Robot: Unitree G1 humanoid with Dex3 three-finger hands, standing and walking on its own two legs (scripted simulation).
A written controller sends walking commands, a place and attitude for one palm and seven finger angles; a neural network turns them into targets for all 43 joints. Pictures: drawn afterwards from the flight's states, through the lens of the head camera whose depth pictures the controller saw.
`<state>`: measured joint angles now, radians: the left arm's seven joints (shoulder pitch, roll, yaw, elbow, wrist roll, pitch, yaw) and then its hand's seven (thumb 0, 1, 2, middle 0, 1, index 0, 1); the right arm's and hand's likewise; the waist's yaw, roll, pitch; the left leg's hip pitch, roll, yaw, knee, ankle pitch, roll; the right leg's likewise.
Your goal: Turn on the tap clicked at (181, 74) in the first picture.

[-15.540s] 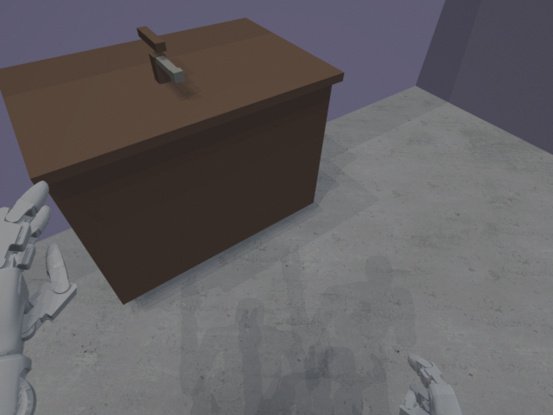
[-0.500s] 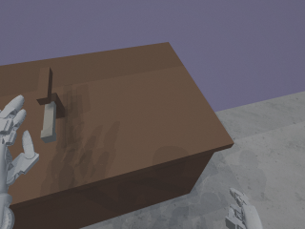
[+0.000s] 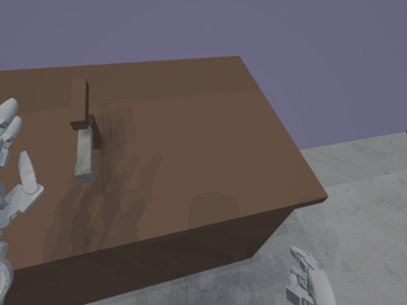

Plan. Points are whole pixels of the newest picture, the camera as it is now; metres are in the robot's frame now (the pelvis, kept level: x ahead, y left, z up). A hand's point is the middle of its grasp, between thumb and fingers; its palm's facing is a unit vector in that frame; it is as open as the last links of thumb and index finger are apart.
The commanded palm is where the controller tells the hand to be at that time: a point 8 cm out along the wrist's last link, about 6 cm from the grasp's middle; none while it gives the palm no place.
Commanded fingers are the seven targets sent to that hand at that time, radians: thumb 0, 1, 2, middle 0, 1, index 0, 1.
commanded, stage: come to a stop and stand still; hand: left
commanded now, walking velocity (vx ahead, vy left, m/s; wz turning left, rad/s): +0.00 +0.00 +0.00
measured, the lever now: (84, 173) +0.32 +0.27 +0.05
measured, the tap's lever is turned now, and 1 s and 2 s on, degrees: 0 0 0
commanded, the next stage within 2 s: look again from close up in 0.26 s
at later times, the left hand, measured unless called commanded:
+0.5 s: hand (38, 205) +0.21 +0.26 +0.15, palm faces +0.37 -0.86 -0.34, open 7.4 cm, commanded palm +0.15 +0.29 +0.18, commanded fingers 0.00 0.90 0.90 -0.20 -0.30 -0.20 -0.30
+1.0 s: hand (19, 174) +0.23 +0.28 +0.18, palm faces +0.45 -0.80 -0.41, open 7.4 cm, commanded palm +0.15 +0.27 +0.18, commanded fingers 0.00 0.90 0.90 -0.20 -0.30 -0.20 -0.30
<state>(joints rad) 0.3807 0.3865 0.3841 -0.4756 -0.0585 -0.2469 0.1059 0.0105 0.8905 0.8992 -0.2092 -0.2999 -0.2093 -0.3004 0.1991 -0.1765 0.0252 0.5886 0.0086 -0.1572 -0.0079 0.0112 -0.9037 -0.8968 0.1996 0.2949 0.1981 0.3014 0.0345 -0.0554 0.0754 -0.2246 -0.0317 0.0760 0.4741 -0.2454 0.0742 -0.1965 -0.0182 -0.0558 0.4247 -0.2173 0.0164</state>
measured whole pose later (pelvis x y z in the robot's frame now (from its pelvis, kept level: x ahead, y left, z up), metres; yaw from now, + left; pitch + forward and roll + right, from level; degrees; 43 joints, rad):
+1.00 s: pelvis -0.02 +0.00 +0.00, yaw -1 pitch +0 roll -2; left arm 0.20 0.47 0.44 -0.31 -0.03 -0.26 0.07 0.01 0.89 0.90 -0.21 -0.30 -0.21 -0.30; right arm 0.19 -0.19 0.01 0.58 0.00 -0.15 -0.01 0.01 -0.90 -0.90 0.20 0.29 0.20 0.30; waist 0.06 -0.04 0.08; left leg -0.26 -0.02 0.08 0.48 -0.22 0.07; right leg -0.23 -0.01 -0.05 0.41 -0.18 0.01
